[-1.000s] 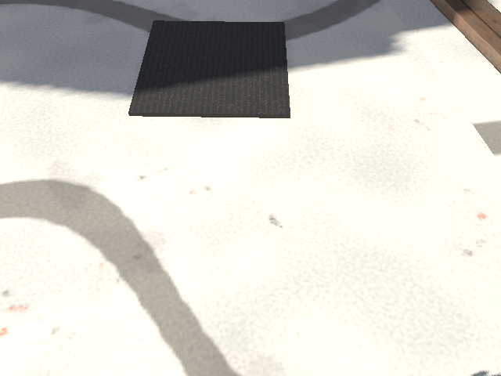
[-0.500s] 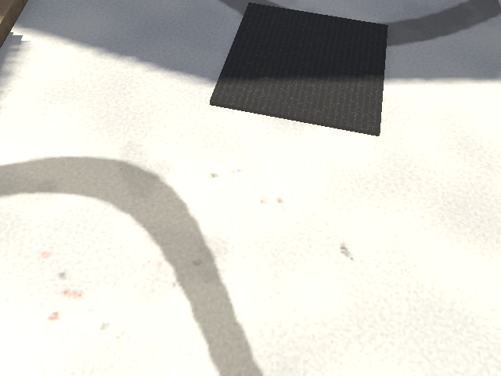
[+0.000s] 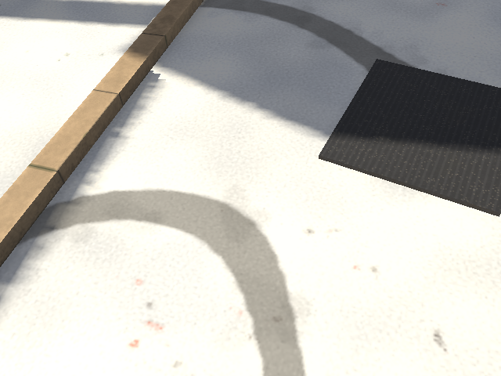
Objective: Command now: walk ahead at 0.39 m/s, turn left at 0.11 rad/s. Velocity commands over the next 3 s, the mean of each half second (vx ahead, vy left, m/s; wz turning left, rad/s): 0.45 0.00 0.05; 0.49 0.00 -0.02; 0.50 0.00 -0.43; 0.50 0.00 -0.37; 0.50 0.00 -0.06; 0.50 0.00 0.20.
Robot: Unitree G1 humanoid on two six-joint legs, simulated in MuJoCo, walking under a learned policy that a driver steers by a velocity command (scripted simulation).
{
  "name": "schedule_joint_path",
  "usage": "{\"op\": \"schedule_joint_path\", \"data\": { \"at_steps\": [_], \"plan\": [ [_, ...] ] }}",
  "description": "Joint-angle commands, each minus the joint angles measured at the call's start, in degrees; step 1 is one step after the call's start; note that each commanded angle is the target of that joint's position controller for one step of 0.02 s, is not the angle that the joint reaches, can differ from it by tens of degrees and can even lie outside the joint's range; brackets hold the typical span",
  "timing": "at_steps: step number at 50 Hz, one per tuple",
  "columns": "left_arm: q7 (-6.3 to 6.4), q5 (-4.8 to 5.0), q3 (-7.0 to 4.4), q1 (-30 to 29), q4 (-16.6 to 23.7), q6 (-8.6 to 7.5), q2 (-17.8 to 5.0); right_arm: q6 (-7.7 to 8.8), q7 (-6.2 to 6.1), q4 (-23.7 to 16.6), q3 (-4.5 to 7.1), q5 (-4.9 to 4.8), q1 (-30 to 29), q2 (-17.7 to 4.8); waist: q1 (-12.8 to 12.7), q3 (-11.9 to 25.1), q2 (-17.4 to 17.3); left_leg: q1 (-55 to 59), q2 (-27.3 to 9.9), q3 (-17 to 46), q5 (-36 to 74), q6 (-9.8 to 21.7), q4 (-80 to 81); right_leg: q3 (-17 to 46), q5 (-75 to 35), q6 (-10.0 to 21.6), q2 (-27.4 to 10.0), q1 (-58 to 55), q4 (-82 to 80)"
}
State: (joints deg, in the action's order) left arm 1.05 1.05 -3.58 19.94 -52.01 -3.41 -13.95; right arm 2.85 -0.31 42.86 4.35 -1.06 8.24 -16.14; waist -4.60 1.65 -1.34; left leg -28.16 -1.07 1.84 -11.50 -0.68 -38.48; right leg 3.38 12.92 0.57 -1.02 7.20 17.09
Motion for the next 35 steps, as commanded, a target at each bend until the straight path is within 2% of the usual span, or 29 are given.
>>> {"op": "schedule_joint_path", "data": {
  "at_steps": [1,2,4,5,6,7,8,9,10,11,12,13,15,16,18,20,22,26,28,29,30,31,32,33,34,35],
  "plan": [
    [-0.58,0.49,-2.60,0.28,2.56,-0.92,-11.98,2.02,0.70,-6.02,-0.13,-0.71,-9.37,-2.46,-0.99,-4.21,11.08,1.07,1.33,-3.49,-0.41,0.80,7.06,10.25,4.18,10.41,-11.46,1.52,-7.16],
    [-0.86,0.74,-2.60,0.62,2.35,-0.79,-12.08,2.13,0.93,-6.00,-0.13,-0.87,-9.16,-2.66,-0.51,-4.24,10.90,3.35,1.49,-3.89,-0.18,1.54,9.14,10.57,4.23,10.47,-12.06,2.08,-6.39],
    [-1.10,1.15,-2.37,0.47,2.18,-0.47,-11.77,2.14,1.03,-4.71,0.23,-0.83,-5.74,-3.34,2.28,-3.14,9.68,11.93,2.20,-4.56,1.60,3.17,13.72,10.10,2.17,9.32,-11.75,4.42,-3.18],
    [-1.22,0.99,-1.96,0.10,2.24,-0.59,-10.82,1.97,0.70,-3.25,0.92,-1.00,-1.15,-4.60,4.80,-1.11,8.99,19.44,2.27,-4.21,1.52,4.38,14.49,8.78,-1.91,8.14,-10.74,6.87,0.44],
    [-1.34,0.47,-1.18,-1.68,2.86,-0.94,-8.60,1.90,0.13,-1.45,1.93,-0.93,6.58,-7.03,8.92,2.83,6.83,30.57,-1.47,0.54,0.86,6.49,14.92,5.08,-6.24,5.74,-7.80,12.13,10.24],
    [-1.30,-0.35,0.23,-2.76,5.23,-1.80,-3.76,1.63,-0.41,0.01,3.35,0.31,15.05,-12.50,11.76,9.52,-6.41,46.76,-14.16,18.45,-4.38,11.84,17.30,-2.86,0.81,1.52,-1.50,27.68,31.23],
    [-0.96,0.36,0.03,-2.88,6.86,-3.21,-5.38,1.67,0.29,1.16,3.82,0.38,18.64,-14.39,12.06,11.60,-15.65,48.04,-22.60,36.46,-11.05,18.30,23.66,-1.71,18.31,0.69,1.36,38.53,44.22],
    [-1.15,1.37,-1.27,-3.84,6.82,-3.71,-10.25,2.04,0.68,0.59,2.20,0.36,15.06,-9.69,10.78,5.53,-9.87,44.01,-21.00,33.12,-14.45,17.75,24.41,1.24,16.23,1.58,-2.61,43.08,50.51],
    [-1.48,1.53,-1.35,-5.00,6.65,-3.74,-10.47,2.27,0.97,-0.29,1.27,0.53,11.72,-6.78,9.39,1.57,-8.01,39.32,-17.48,26.16,-13.23,15.77,25.29,0.61,10.79,2.42,-4.65,43.29,50.75],
    [-1.45,0.75,-1.24,-5.90,6.49,-3.67,-9.39,2.34,1.24,-0.85,0.87,0.75,8.64,-5.85,8.26,-0.91,-5.32,34.72,-15.03,21.80,-9.46,14.83,27.02,-0.04,6.52,2.39,-5.86,42.18,48.80],
    [-1.46,-0.04,-1.39,-6.83,6.72,-3.40,-8.93,2.37,1.41,-1.02,0.43,0.87,6.75,-4.96,7.12,-2.91,-4.94,30.80,-13.65,18.41,-3.06,14.20,28.18,0.00,3.61,2.02,-6.98,40.65,46.24],
    [-1.66,-0.27,-1.25,-6.85,6.87,-3.04,-7.98,2.37,1.44,-0.95,0.26,1.00,5.95,-4.62,6.04,-3.46,-4.85,27.93,-12.25,15.42,2.44,13.68,29.18,-0.27,1.49,1.73,-7.48,38.47,44.79],
    [-1.91,-0.47,-0.73,-7.27,7.41,-2.43,-6.01,2.65,1.28,-0.32,0.47,0.78,6.42,-5.41,5.04,-3.16,-4.10,25.91,-11.32,11.34,11.79,14.05,30.10,-1.45,-2.30,0.50,-7.13,37.68,41.62],
    [-1.90,-0.68,-0.59,-8.72,8.11,-2.23,-5.78,2.72,1.12,0.18,0.54,0.63,6.97,-5.71,5.08,-3.45,-3.19,25.15,-10.92,9.60,14.43,14.13,30.44,-1.74,-4.69,-0.17,-6.86,37.71,38.31],
    [-2.06,-0.93,0.10,-12.93,9.83,-2.27,-4.52,2.66,0.75,1.10,0.59,0.38,7.76,-6.41,5.76,-4.38,-2.50,22.41,-9.29,5.82,16.77,13.28,30.78,-2.57,-11.27,-0.64,-5.74,34.95,29.02],
    [-2.53,-0.66,0.75,-17.57,11.35,-2.48,-3.70,2.73,0.44,2.12,0.63,0.15,9.51,-7.24,7.13,-5.18,-2.73,19.71,-8.02,3.28,15.31,12.22,31.36,-3.95,-17.88,-0.38,-3.86,30.00,20.59],
    [-2.95,-0.28,1.06,-21.13,12.69,-2.51,-3.93,2.93,0.37,3.53,0.74,-0.27,12.34,-8.15,8.36,-5.80,-2.59,20.43,-9.28,3.62,12.97,12.09,31.62,-4.14,-20.86,0.19,-2.64,27.43,16.60],
    [-4.02,-0.15,0.68,-23.71,14.83,-2.69,-6.22,1.98,0.09,5.80,0.92,-0.59,14.43,-8.77,7.16,-5.85,-2.67,30.18,-13.08,4.37,19.52,10.48,27.10,-2.94,-15.06,3.12,-1.94,28.27,12.20],
    [-4.05,-0.20,-0.21,-19.41,14.20,-2.70,-8.25,1.17,-0.14,6.12,1.21,-0.23,14.23,-10.05,4.24,-1.94,-4.24,33.11,-12.73,3.48,35.95,9.22,19.99,-5.38,-9.88,4.81,0.82,20.39,11.92],
    [-3.68,-0.21,-1.35,-11.71,12.18,-2.53,-10.21,0.65,-0.29,6.06,0.98,0.12,13.62,-10.01,0.05,2.95,-3.84,31.75,-10.45,1.53,43.87,8.06,10.60,-7.09,-10.07,6.47,2.53,9.81,11.24],
    [-3.06,-0.66,-2.38,-1.51,9.87,-2.30,-13.13,0.53,-0.49,4.96,0.21,0.89,13.38,-8.75,-3.98,10.44,-2.00,21.86,-7.95,-0.01,35.83,6.30,-3.77,-1.60,-12.39,9.19,-3.15,-7.61,14.38],
    [-2.84,-1.76,-3.74,4.52,8.84,-2.03,-19.00,1.68,0.17,3.89,-1.97,0.92,21.55,-1.34,-1.43,20.74,12.44,-2.58,1.78,-1.85,6.24,1.86,-28.89,25.76,-1.89,19.06,-18.97,-32.00,11.95],
    [-2.94,-0.80,-2.43,5.60,8.34,-1.70,-14.19,3.04,0.61,5.27,-1.69,0.24,20.57,-3.70,-2.58,25.18,15.28,-10.35,4.11,6.15,-20.57,2.24,-37.01,41.06,5.34,20.54,-21.94,-34.08,2.04],
    [-2.72,-0.36,-1.51,0.84,8.83,-1.60,-11.74,3.73,0.92,3.30,-0.24,-1.37,14.13,-8.73,-2.33,13.96,11.37,-16.15,0.37,5.75,-18.05,2.96,-39.96,32.63,8.41,17.00,-19.70,-26.12,0.49],
    [-2.53,-0.48,-1.00,-3.47,9.68,-1.53,-10.34,3.98,0.73,2.03,-0.37,-1.52,9.67,-8.67,-0.73,7.30,6.66,-15.82,-2.83,3.61,-12.54,3.34,-37.35,24.67,5.43,15.03,-17.46,-16.23,-0.85],
    [-2.69,-0.99,-0.54,-6.75,9.91,-1.64,-8.96,3.75,0.37,1.63,-0.34,-0.61,7.63,-7.80,1.30,2.54,3.44,-13.61,-4.89,2.51,-8.79,3.08,-33.30,19.37,0.59,14.10,-15.16,-7.15,-2.87]
  ]
}}
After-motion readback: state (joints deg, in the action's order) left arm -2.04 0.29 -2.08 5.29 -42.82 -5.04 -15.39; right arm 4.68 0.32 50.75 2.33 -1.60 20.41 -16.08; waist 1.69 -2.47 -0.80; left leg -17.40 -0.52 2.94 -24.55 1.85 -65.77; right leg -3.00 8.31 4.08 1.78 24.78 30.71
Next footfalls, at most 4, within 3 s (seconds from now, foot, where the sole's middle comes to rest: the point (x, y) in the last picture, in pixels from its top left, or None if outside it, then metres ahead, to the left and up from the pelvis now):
0.12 left None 0.13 0.15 -0.79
0.60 right None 0.47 -0.08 -0.79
1.12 left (244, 289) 0.76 0.15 -0.79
1.64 right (349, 236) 0.97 -0.17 -0.79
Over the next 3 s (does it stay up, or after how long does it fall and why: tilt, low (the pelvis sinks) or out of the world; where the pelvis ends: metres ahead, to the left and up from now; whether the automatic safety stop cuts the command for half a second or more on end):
stays up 1.49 -0.39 0.01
